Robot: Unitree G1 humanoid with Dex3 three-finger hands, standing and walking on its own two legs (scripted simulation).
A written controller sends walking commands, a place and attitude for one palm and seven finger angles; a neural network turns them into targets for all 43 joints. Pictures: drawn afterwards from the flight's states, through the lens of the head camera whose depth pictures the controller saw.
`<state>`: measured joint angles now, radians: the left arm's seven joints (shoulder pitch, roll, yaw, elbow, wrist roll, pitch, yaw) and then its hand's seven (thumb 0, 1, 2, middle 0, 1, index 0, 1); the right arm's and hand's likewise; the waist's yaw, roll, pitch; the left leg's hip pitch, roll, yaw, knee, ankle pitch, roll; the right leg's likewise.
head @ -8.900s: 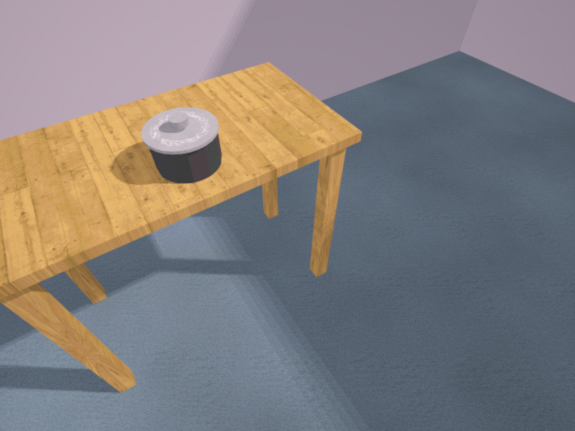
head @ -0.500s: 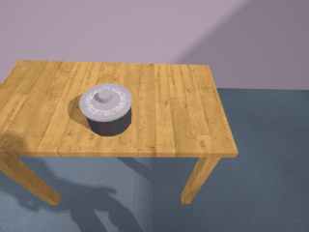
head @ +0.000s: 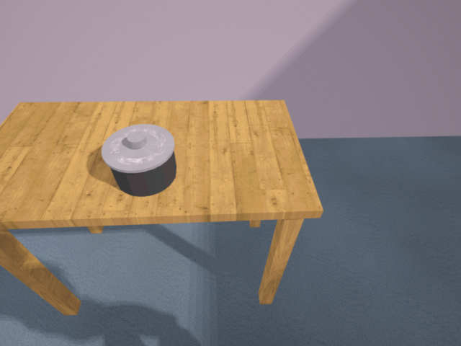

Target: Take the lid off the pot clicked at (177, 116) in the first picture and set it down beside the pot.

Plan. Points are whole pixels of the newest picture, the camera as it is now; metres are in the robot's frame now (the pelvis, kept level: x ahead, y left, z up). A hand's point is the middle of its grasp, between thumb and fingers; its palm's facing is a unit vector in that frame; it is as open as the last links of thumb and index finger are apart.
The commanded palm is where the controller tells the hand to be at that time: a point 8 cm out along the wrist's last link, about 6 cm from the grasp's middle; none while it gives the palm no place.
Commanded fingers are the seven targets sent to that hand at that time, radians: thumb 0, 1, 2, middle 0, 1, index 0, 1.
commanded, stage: come to a stop and stand still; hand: left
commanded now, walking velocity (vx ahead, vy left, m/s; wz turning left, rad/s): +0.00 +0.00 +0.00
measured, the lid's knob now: (137, 139) +0.53 +0.24 +0.06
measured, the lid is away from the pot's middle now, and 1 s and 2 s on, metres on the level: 0.00 0.00 0.00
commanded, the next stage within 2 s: look again from close up in 0.24 s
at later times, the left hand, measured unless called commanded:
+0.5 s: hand out of the picture -0.01 +0.19 -0.16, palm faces +0.01 -0.98 -0.19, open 7.4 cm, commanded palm none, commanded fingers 0.00 0.90 0.90 -0.20 -0.30 -0.20 -0.30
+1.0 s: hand out of the picture +0.03 +0.20 -0.16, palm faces +0.00 -0.98 -0.18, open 7.4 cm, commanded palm none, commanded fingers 0.00 0.90 0.90 -0.20 -0.30 -0.20 -0.30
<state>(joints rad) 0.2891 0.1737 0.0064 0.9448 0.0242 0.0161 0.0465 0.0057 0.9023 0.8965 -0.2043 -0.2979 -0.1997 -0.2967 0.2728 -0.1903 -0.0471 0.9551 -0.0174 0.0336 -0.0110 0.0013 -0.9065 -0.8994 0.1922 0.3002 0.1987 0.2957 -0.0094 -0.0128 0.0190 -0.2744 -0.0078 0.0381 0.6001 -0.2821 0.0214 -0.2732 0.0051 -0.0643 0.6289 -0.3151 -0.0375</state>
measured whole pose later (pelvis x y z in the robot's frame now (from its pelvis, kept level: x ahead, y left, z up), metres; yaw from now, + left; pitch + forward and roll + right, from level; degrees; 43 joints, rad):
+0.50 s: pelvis +0.00 +0.02 +0.01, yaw -1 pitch +0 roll +0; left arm 0.36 0.16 0.00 1.06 0.02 -0.01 0.04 0.01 0.91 0.90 -0.20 -0.30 -0.20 -0.30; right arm 0.36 -0.13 0.00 1.09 -0.01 0.00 -0.02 0.00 -0.90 -0.90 0.19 0.30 0.20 0.30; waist 0.00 -0.02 -0.01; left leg -0.26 -0.02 0.06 0.48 -0.23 0.04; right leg -0.25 0.00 -0.03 0.48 -0.23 -0.02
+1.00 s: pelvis +0.03 +0.03 +0.02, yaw -2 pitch -1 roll +0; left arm 0.30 0.15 -0.01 1.11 0.02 -0.02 0.04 0.00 0.91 0.90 -0.20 -0.30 -0.20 -0.30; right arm 0.27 -0.15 0.00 1.12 0.00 -0.03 -0.03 0.00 -0.92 -0.90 0.19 0.30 0.20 0.30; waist 0.01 -0.02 0.02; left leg -0.15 -0.05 0.08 0.41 -0.24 0.07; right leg -0.16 -0.02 -0.01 0.44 -0.25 0.01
